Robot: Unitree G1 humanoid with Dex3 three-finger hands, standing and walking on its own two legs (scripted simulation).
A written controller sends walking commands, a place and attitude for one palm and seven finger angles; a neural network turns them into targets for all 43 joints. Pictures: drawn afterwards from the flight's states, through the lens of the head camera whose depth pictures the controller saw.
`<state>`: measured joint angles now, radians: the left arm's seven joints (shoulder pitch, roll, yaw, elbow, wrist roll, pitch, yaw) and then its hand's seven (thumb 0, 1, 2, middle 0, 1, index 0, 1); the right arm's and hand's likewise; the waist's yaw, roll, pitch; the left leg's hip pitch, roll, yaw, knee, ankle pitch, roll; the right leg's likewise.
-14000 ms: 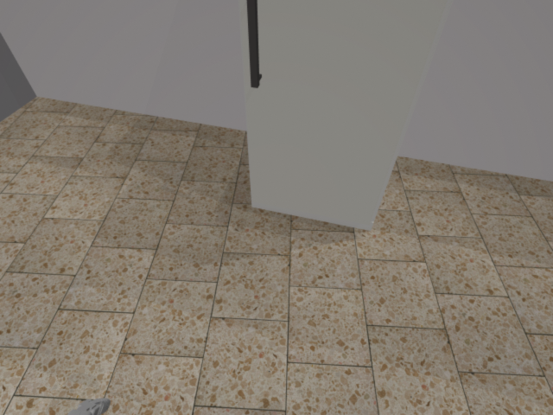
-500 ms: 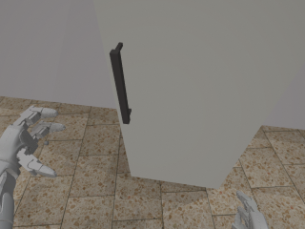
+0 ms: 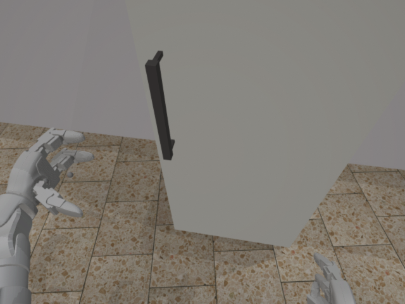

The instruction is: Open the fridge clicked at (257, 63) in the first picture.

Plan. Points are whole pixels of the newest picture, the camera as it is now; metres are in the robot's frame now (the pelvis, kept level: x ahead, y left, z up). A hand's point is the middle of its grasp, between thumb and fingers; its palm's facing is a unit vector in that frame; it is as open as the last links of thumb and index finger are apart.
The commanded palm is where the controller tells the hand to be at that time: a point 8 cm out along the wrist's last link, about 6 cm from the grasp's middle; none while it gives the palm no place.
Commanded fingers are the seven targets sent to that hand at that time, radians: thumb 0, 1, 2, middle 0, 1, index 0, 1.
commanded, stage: move the hooked fingers beside the handle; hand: left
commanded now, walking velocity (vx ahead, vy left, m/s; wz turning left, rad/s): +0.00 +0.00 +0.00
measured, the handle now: (164, 112) +0.52 +0.14 +0.10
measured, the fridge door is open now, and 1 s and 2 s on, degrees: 0 0 0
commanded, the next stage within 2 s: none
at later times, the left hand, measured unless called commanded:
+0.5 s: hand (96, 149) +0.37 +0.25 +0.11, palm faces -0.09 -1.00 -0.02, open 14.0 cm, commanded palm +0.35 +0.30 +0.12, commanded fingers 0.00 -0.50 0.30 -0.30 -1.20 -0.30 -1.20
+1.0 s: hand (115, 133) +0.42 +0.23 +0.11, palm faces -0.09 -1.00 +0.00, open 14.0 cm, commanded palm +0.40 +0.28 +0.11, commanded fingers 0.00 -0.50 0.30 -0.30 -1.20 -0.30 -1.20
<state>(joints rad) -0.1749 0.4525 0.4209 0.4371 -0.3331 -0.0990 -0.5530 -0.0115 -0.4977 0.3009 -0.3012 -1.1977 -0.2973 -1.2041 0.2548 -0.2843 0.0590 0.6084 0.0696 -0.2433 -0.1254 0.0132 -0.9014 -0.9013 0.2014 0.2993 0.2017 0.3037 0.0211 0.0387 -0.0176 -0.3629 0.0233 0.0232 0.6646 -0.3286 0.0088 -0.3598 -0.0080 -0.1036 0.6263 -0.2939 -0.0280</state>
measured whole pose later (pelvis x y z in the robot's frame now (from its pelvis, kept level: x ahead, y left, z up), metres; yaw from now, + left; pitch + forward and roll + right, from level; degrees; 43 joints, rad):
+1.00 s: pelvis +0.02 +0.02 +0.00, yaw -1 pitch +7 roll -1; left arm -0.53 0.43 0.34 0.75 -0.24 -0.17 -0.42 -0.01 -0.50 0.30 -0.30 -1.20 -0.30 -1.20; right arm 0.33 -0.28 0.04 0.62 0.05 -0.10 -0.08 0.01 -0.90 -0.90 0.20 0.30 0.20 0.30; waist -0.04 0.02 -0.05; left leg -0.46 0.02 0.05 0.69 -0.35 0.03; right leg -0.47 -0.02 -0.07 0.65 -0.30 -0.01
